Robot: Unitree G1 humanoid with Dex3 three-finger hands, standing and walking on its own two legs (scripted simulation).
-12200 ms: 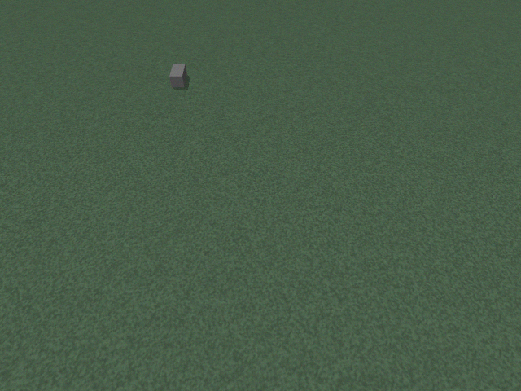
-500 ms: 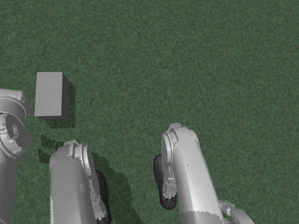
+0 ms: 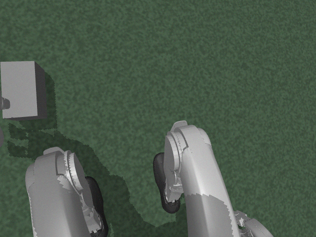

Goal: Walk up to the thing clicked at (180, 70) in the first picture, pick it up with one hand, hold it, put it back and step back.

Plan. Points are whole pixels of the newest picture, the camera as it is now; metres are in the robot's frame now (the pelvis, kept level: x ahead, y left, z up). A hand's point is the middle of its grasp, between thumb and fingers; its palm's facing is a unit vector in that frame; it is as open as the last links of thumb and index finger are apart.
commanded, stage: rise first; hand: left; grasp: from above
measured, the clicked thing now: (25, 92) +0.49 +0.29 -0.31
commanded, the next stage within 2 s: none
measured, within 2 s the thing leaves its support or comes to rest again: neither
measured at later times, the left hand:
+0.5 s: hand out of the picture +0.44 +0.33 -0.18, palm faces +0.06 -0.46 -0.89, open 13.8 cm
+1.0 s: hand out of the picture +0.44 +0.33 -0.20, palm faces +0.06 -0.46 -0.89, open 13.7 cm
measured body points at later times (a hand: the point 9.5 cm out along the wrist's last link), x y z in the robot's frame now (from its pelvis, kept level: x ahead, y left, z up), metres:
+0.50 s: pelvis +0.00 +0.00 -0.01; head +0.28 +0.05 +0.34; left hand +0.44 +0.35 -0.13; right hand +0.00 -0.27 -0.11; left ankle +0.07 +0.13 -0.32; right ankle +0.11 -0.12 -0.32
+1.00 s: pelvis +0.00 +0.00 -0.01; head +0.29 +0.05 +0.33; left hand +0.44 +0.35 -0.14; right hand +0.00 -0.27 -0.11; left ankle +0.07 +0.13 -0.32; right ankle +0.11 -0.12 -0.32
